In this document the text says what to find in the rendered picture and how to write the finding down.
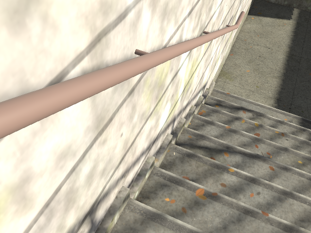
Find stairs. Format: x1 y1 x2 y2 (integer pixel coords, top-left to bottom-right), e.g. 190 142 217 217
111 88 311 233

